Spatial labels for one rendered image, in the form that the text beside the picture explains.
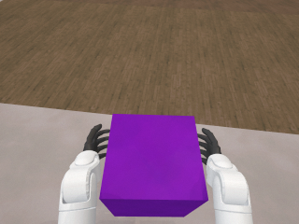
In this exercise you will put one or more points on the robot right hand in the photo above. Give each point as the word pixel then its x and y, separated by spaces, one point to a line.
pixel 211 145

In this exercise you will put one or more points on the carton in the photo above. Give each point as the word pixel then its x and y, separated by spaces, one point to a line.
pixel 153 167

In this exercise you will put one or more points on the right robot forearm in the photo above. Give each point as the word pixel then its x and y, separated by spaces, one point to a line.
pixel 231 199

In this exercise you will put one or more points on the robot left hand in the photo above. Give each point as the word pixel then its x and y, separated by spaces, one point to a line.
pixel 92 142

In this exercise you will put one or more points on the left robot forearm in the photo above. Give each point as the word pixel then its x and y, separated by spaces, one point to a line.
pixel 78 193

